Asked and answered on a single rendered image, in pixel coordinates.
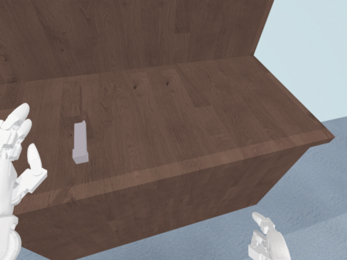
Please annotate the right robot hand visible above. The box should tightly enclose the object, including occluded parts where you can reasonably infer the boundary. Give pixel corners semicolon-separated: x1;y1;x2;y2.
248;212;291;260

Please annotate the counter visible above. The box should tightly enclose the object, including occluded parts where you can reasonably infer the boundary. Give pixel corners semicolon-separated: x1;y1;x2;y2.
0;0;335;260

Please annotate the left robot hand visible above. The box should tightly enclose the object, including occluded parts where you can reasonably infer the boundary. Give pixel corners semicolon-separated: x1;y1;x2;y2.
0;103;47;215

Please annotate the tap lever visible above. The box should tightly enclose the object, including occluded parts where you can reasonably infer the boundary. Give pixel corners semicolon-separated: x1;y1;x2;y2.
73;120;88;164

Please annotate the left robot forearm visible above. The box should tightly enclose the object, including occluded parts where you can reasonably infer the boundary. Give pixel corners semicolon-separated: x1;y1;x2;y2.
0;214;21;260

